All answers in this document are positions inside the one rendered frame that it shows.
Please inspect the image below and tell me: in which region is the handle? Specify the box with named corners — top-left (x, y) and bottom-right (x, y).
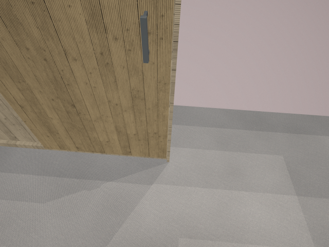
top-left (140, 11), bottom-right (150, 63)

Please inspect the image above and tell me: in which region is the wardrobe door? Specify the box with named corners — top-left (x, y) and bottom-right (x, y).
top-left (0, 0), bottom-right (174, 158)
top-left (0, 93), bottom-right (40, 143)

